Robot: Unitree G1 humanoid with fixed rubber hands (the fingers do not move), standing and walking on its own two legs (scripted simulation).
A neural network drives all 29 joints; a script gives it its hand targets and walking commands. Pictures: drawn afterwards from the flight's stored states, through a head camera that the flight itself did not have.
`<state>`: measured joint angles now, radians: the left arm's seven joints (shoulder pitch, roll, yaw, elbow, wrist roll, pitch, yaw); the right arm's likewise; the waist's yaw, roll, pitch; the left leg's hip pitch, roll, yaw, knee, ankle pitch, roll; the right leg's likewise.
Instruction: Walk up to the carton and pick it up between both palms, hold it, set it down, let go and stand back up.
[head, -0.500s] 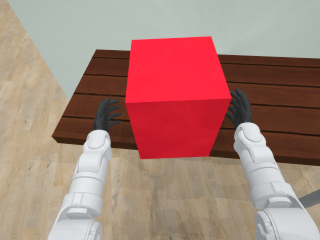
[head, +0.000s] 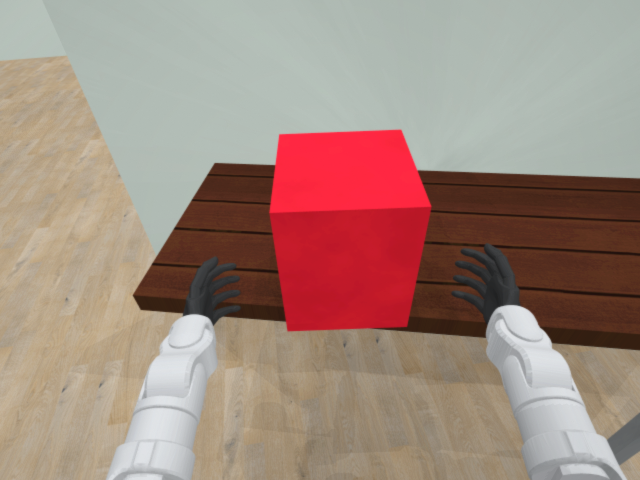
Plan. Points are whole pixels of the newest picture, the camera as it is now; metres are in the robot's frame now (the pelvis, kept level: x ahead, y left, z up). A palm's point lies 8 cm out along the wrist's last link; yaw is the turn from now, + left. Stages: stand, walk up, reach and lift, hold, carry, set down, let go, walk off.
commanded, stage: set down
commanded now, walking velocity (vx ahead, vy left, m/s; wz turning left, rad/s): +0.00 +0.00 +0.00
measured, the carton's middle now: (343, 231) +0.50 +0.00 +0.07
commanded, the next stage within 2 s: none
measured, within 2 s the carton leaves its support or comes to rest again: neither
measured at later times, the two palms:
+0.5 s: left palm (187, 370) +0.26 +0.20 +0.05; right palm (525, 360) +0.27 -0.22 +0.06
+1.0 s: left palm (185, 391) +0.24 +0.20 +0.02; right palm (525, 381) +0.25 -0.22 +0.04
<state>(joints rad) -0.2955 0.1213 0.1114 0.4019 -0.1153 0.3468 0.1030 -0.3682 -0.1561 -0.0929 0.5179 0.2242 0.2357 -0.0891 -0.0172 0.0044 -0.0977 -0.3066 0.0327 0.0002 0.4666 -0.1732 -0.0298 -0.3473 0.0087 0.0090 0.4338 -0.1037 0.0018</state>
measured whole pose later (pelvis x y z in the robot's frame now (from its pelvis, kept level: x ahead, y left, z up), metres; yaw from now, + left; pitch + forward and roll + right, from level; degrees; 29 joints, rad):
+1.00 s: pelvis +0.02 +0.00 +0.00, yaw +0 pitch -1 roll +0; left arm 0.19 0.14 0.02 -0.02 -0.16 0.39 0.12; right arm 0.15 -0.16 -0.08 0.02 0.17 0.28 -0.05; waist -0.02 0.00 -0.02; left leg -0.23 0.03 0.00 0.47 -0.21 -0.03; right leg -0.27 0.01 0.01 0.43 -0.14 0.00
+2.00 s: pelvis +0.05 +0.01 +0.00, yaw +0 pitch +0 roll +0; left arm 0.26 0.15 0.02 0.31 -0.14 0.19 0.08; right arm 0.23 -0.16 -0.05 0.34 0.05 -0.01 0.00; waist -0.02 0.00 0.05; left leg -0.20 0.03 0.00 0.47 -0.26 -0.03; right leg -0.24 0.01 0.01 0.43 -0.18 0.00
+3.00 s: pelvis +0.06 +0.01 +0.00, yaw +0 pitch -1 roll -1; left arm 0.21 0.16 0.02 0.51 -0.06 0.15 0.05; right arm 0.23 -0.16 -0.05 0.60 -0.04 -0.15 0.02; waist -0.02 0.00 0.05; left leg -0.16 0.03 0.00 0.47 -0.28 -0.03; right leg -0.20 0.01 0.01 0.43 -0.21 0.00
